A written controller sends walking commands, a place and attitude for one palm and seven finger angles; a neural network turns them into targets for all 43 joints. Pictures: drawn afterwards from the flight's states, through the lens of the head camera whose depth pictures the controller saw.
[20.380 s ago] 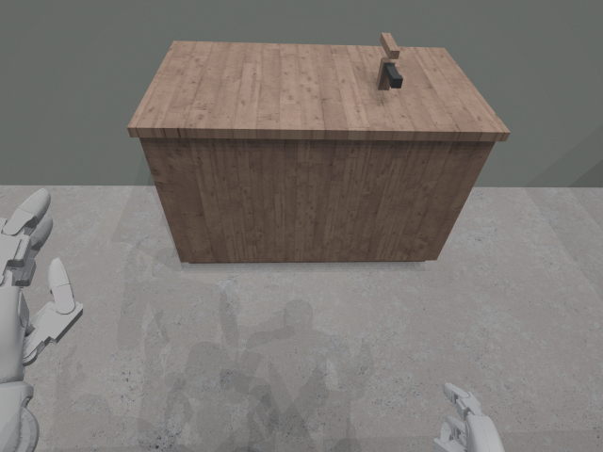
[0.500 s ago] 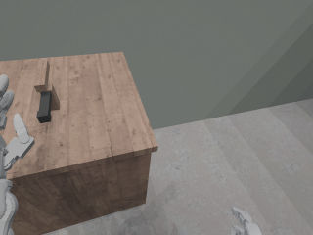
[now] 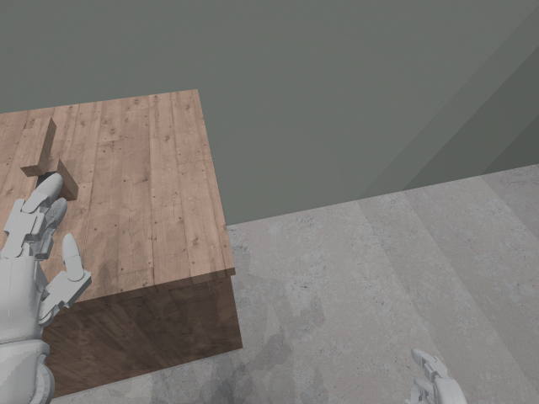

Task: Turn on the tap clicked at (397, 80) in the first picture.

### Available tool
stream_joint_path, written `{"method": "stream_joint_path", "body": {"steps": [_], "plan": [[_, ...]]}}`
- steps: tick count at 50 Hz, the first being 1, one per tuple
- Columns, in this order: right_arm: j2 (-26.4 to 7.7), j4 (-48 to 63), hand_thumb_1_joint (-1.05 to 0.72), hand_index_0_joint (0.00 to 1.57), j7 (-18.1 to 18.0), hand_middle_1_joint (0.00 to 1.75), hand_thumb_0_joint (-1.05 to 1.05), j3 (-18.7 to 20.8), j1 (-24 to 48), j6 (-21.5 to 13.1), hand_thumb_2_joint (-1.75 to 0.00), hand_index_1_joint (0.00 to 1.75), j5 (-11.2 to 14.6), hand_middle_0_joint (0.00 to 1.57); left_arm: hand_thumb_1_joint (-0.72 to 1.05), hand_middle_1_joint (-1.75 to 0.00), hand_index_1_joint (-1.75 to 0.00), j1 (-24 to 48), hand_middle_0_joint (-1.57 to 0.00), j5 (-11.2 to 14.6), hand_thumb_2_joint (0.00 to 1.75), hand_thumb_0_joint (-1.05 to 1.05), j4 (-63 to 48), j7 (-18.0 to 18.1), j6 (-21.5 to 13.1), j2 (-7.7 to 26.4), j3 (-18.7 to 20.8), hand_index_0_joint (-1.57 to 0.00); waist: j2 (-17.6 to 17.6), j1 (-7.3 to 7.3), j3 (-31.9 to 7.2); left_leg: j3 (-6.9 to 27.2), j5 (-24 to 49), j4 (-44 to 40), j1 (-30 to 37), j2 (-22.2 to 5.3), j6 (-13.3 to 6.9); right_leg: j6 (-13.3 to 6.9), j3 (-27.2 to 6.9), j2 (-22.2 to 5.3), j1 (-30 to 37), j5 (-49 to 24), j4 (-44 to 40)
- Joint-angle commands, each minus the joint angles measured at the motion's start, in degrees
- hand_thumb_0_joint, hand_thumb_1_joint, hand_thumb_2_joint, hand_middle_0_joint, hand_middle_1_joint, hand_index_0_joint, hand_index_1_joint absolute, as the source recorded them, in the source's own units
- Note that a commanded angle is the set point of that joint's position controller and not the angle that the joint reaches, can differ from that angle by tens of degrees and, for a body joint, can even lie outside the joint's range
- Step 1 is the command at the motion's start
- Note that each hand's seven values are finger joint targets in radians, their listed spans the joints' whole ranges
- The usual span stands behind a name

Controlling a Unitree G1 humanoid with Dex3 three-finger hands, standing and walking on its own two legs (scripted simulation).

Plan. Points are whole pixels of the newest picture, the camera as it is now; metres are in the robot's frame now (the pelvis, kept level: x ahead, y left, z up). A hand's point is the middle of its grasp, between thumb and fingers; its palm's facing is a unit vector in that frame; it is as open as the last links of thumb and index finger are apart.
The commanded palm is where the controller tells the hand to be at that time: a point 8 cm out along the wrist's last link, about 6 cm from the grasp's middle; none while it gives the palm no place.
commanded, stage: shuffle to correct the standing spot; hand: left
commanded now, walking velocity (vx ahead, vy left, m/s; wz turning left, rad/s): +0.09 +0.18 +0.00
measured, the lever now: (38, 218) +0.37 +0.44 +0.01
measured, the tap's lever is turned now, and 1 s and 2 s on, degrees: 0 0 0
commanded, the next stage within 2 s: come to a stop and stand still in 0.24 s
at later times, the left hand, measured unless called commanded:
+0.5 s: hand (5, 233) +0.25 +0.32 +0.17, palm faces +0.40 -0.84 -0.37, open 7.5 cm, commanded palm +0.19 +0.37 +0.17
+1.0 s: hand out of the picture +0.28 +0.35 +0.19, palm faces +0.46 -0.77 -0.44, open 7.4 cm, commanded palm +0.19 +0.35 +0.17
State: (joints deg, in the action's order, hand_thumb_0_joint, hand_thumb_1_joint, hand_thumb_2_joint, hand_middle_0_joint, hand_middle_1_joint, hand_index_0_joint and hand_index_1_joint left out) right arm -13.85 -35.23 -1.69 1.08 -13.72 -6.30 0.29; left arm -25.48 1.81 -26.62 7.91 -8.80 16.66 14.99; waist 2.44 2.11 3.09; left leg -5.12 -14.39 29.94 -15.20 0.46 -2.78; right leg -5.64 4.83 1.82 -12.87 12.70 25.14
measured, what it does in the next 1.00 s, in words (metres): steps on the spot: left foot, then left foot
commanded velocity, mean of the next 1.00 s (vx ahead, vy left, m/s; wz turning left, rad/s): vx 0.00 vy -0.02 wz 0.00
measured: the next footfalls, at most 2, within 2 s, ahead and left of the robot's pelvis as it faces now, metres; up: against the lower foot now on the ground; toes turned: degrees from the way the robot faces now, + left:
left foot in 0.04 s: +0.04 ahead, +0.12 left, +0.00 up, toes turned +3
left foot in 0.42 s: +0.12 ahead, +0.22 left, +0.00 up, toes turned +0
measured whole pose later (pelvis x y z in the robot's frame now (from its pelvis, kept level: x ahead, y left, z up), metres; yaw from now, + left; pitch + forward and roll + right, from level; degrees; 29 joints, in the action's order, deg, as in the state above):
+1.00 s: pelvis +0.03 +0.08 -0.01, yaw -1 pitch +0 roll -2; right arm -13.7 -33.7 -0.4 -0.1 -9.8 -8.4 0.9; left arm -14.1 2.8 -23.8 5.7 -13.3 26.2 28.5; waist -1.0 1.7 6.0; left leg 1.2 -12.2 32.3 -20.6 -4.8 1.2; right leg -0.2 1.3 1.7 -12.6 15.9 28.2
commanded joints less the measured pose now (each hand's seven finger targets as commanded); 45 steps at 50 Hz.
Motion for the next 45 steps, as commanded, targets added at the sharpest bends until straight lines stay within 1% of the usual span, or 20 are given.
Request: {"method": "stream_joint_path", "body": {"steps": [1,2,4,6,7,10,14,17,19,21,23,25,29,31,39,40,41,42,43,45], "plan": [[-5.1,10.5,-0.90,0.20,0.0,0.30,0.00,3.1,6.9,-2.8,-0.90,0.30,1.1,0.20,0.90,-0.30,-0.30,2.4,-0.20,0.4,0.90,0.00,-18.5,2.2,-6.6,19.0,15.4,-0.20,-8.1,-0.20,-11.4,6.2,8.8,-6.4,7.4,-4.6,-2.4,6.6,-14.1,-13.1,6.8,-14.2,-1.4],[-5.5,10.6,-0.90,0.20,0.2,0.30,0.00,3.2,7.1,-1.9,-0.90,0.30,1.5,0.20,0.90,-0.30,-0.30,1.1,-0.20,0.6,0.90,0.00,-17.4,2.1,-6.5,18.0,15.4,-0.20,-9.9,-0.42,-12.7,8.1,12.9,-4.3,8.0,-6.3,-3.4,7.8,-12.1,-11.5,6.8,-18.4,1.4],[-5.5,11.3,-0.90,0.20,0.6,0.30,0.00,3.3,7.2,0.0,-0.90,0.30,2.3,0.20,0.90,-0.30,-0.30,-2.2,-0.20,0.9,0.90,0.00,-12.7,1.5,-5.8,17.8,16.8,-0.20,-6.4,-0.74,-14.1,6.0,15.8,1.8,2.5,-5.1,-2.0,8.9,-14.0,-12.5,12.0,-27.4,0.4],[-4.4,11.5,-0.90,0.20,0.9,0.30,0.00,2.9,5.9,1.4,-0.90,0.30,2.4,0.20,0.90,-0.30,-0.30,-7.2,-0.20,1.6,0.90,0.00,-7.3,0.8,-4.9,16.8,17.0,-0.20,-2.1,-1.39,-12.1,4.3,9.1,7.0,-7.6,-2.2,0.4,4.9,-18.5,-17.6,17.8,-31.6,-1.4],[-4.5,11.8,-0.90,0.20,1.2,0.30,0.00,2.8,5.4,2.1,-0.90,0.30,2.6,0.20,0.90,-0.30,-0.30,-8.3,-0.20,1.9,0.90,0.00,-5.6,0.6,-4.8,15.8,16.2,-0.20,3.5,-1.10,-10.3,4.6,0.6,9.6,-12.5,-1.5,1.1,3.4,-20.4,-19.9,19.2,-32.0,-3.0],[-5.2,12.0,-0.90,0.20,1.3,0.30,0.00,2.3,5.5,2.8,-0.90,0.30,2.5,0.20,0.90,-0.30,-0.30,-8.3,-0.20,2.3,0.90,0.00,-3.8,0.2,-5.0,14.3,14.6,-0.20,7.5,-0.68,-6.7,7.4,-7.1,13.4,-16.8,-2.8,1.3,2.9,-20.0,-21.4,16.2,-33.9,-4.2],[-4.0,11.8,-0.90,0.20,0.6,0.30,0.00,1.5,7.2,1.7,-0.90,0.30,1.4,0.20,0.90,-0.30,-0.30,1.7,-0.20,1.6,0.90,0.00,-10.2,0.7,-5.0,14.1,10.6,-0.20,6.4,-1.46,-7.9,3.4,0.6,4.3,-3.7,-1.3,1.0,1.8,-13.2,-19.0,7.4,-26.7,-1.9],[-4.2,11.5,-0.90,0.20,-0.5,0.30,0.00,1.9,8.1,0.3,-0.90,0.30,0.8,0.20,0.90,-0.30,-0.30,9.1,-0.20,1.1,0.90,0.00,-16.7,1.2,-5.1,15.6,9.1,-0.20,1.5,-1.65,-6.1,2.3,5.2,-0.2,6.7,-0.6,0.7,2.8,-11.9,-17.5,-1.2,-15.0,-1.0],[-4.8,11.4,-0.90,0.20,-0.8,0.30,0.00,2.4,7.2,-0.5,-0.90,0.30,0.9,0.20,0.90,-0.30,-0.30,10.8,-0.20,0.7,0.90,0.00,-19.8,1.8,-5.4,16.1,9.7,-0.20,-1.5,-1.56,-6.4,6.8,5.6,-3.2,9.6,-4.0,-0.8,3.3,-10.2,-13.8,-3.3,-8.8,3.0],[-5.4,11.4,-0.90,0.20,-1.4,0.30,0.00,2.1,7.2,-0.7,-0.90,0.30,1.3,0.20,0.90,-0.30,-0.30,10.5,-0.20,0.5,0.90,0.00,-20.7,2.1,-5.5,17.2,11.6,-0.20,-9.5,-1.32,-7.4,16.6,10.6,-7.7,11.4,-11.2,-3.5,5.6,-5.5,-6.4,-6.1,0.5,8.7],[-3.9,11.2,-0.90,0.20,-1.4,0.30,0.00,1.3,7.1,-1.0,-0.90,0.30,1.3,0.20,0.90,-0.30,-0.30,8.7,-0.20,0.5,0.90,0.00,-17.4,1.8,-5.3,17.6,13.7,-0.20,-12.3,-1.12,-7.1,18.8,8.4,-12.2,6.4,-13.1,-3.4,6.3,-3.4,-4.0,-2.9,9.0,10.1],[-3.2,10.7,-0.90,0.20,-1.1,0.30,0.00,0.7,6.9,-1.1,-0.90,0.30,1.4,0.20,0.90,-0.30,-0.30,6.7,-0.20,0.9,0.90,0.00,-13.8,1.1,-4.7,16.9,14.7,-0.20,-11.6,-1.26,-4.9,18.0,0.5,-14.3,0.3,-12.8,-2.0,6.4,-3.1,-3.6,1.4,7.4,6.6],[-3.5,10.9,-0.90,0.20,0.0,0.30,0.00,1.2,4.5,-1.4,-0.90,0.30,1.4,0.20,0.90,-0.30,-0.30,1.3,-0.20,1.5,0.90,0.00,-11.5,-0.7,-4.4,13.8,13.0,-0.20,-8.8,-2.02,-8.1,15.8,2.3,-12.7,4.7,-12.3,0.6,6.5,-2.2,-2.4,1.6,2.4,0.3],[-3.5,11.2,-0.90,0.20,0.3,0.30,0.00,1.1,4.9,-1.5,-0.90,0.30,1.3,0.20,0.90,-0.30,-0.30,-1.2,-0.20,1.8,0.90,0.00,-11.6,-1.2,-3.8,12.1,11.2,-0.20,-11.1,-2.20,-9.3,14.2,7.4,-11.7,7.1,-12.1,1.2,6.5,-2.1,-2.5,0.9,0.3,-1.1],[-3.1,11.3,-0.90,0.20,-0.6,0.30,0.00,0.4,5.6,-1.7,-0.90,0.30,1.2,0.20,0.90,-0.30,-0.30,3.1,-0.20,1.7,0.90,0.00,-19.9,0.0,-3.7,15.7,12.0,-0.20,-10.6,-1.60,-12.6,9.7,12.2,-6.6,6.5,-9.7,0.9,6.0,-3.7,-4.4,5.4,-7.6,-2.9],[-2.8,11.1,-0.90,0.20,-0.8,0.30,0.00,0.4,5.7,-1.7,-0.90,0.30,1.3,0.20,0.90,-0.30,-0.30,3.0,-0.20,1.7,0.90,0.00,-20.2,0.3,-3.9,16.6,12.9,-0.20,-10.6,-1.38,-12.8,9.0,11.1,-5.5,6.4,-9.2,0.9,5.8,-4.3,-5.0,5.6,-8.3,-3.6],[-6.3,13.9,-0.90,0.20,-5.9,0.30,0.00,-3.6,4.1,-2.2,-0.90,0.30,2.1,0.20,0.90,-0.30,-0.30,55.9,-0.20,-1.6,0.90,0.00,-25.9,0.2,-11.8,57.4,32.4,-0.20,-18.1,-4.36,-3.0,7.7,-7.6,-8.7,-8.4,-6.5,0.2,8.6,-4.4,-2.3,9.5,3.1,2.3],[1.0,12.0,-0.90,0.20,-3.9,0.30,0.00,-0.5,7.2,-4.8,-0.90,0.30,2.1,0.20,0.90,-0.30,-0.30,35.8,-0.20,-1.5,0.90,0.00,-9.9,-1.1,-9.1,24.3,21.6,-0.20,-13.2,-0.98,-3.5,7.6,-7.7,-6.6,-2.4,-8.1,1.0,6.1,-3.9,-3.9,-7.3,13.0,0.1],[-3.8,10.1,-0.90,0.20,-1.9,0.30,0.00,0.1,8.6,-5.5,-0.90,0.30,0.7,0.20,0.90,-0.30,-0.30,23.4,-0.20,-0.1,0.90,0.00,-5.1,-1.1,-7.4,23.8,19.7,-0.20,-11.8,-0.60,0.2,7.6,-12.2,-8.3,-4.7,-7.1,1.8,5.2,-4.8,-1.6,-5.1,10.3,-3.3],[-4.6,9.8,-0.90,0.20,-0.2,0.30,0.00,1.1,6.0,-6.1,-0.90,0.30,0.9,0.20,0.90,-0.30,-0.30,16.7,-0.20,0.3,0.90,0.00,-1.7,-2.2,-7.8,19.3,15.7,-0.20,-6.2,-0.84,-2.6,5.1,-8.2,-1.2,-0.3,-3.2,2.3,4.1,-10.1,-5.1,-5.7,6.7,-8.2]]}}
